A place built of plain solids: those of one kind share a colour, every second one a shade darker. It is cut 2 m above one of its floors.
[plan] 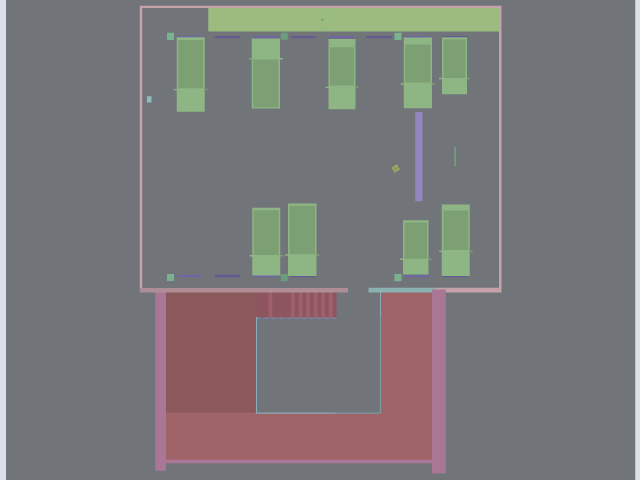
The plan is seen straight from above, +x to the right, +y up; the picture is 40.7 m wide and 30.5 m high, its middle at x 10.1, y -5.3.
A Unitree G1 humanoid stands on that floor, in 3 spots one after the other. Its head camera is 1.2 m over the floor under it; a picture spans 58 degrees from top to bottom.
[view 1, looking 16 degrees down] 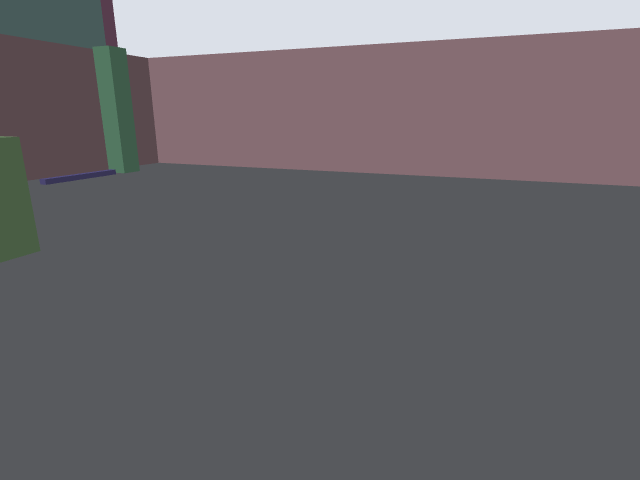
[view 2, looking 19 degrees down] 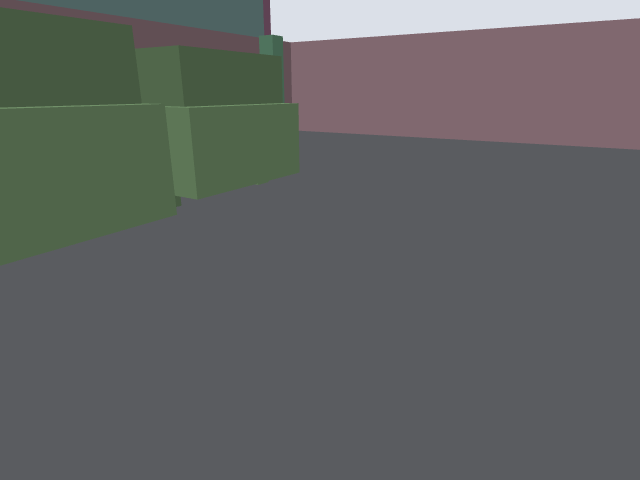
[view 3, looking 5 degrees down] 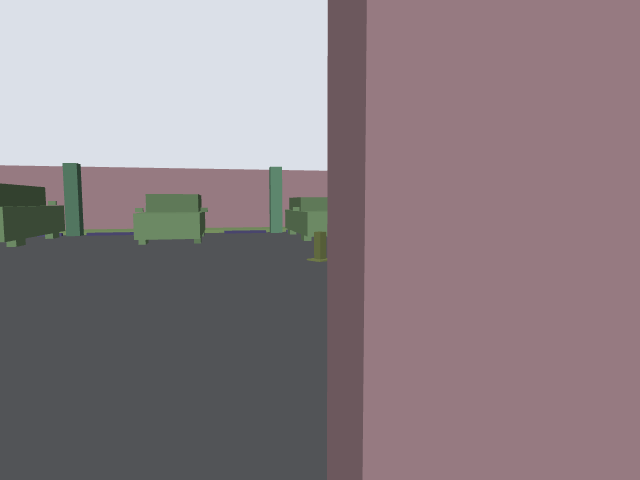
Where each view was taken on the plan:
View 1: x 7.98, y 0.00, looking -158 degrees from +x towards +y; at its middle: ground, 4.35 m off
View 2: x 10.48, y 0.00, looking -148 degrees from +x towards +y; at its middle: ground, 3.69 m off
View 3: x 12.90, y -9.43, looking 77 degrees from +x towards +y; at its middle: traffic_cone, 8.81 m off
